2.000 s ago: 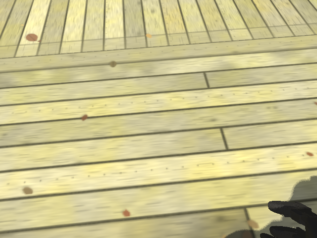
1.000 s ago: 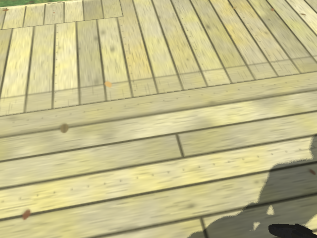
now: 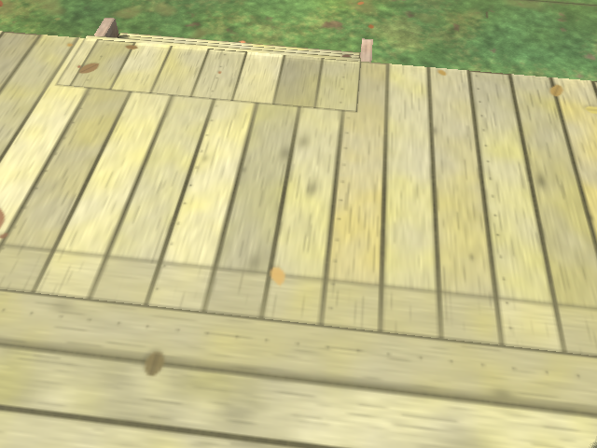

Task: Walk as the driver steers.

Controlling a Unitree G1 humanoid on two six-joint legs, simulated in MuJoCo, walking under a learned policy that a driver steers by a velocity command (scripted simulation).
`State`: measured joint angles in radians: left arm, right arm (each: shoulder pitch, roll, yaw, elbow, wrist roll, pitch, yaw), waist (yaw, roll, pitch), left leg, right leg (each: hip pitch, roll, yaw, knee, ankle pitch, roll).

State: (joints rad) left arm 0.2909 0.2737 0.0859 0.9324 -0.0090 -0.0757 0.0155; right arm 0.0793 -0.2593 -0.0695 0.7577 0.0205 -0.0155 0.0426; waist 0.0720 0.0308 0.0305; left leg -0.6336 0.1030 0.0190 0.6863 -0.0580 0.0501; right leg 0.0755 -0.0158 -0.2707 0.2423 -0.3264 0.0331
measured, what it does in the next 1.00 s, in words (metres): walks ahead, turning left: left foot, then right foot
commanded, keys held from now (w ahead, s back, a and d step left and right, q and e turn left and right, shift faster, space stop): w+q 0.02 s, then q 0.46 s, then no key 0.52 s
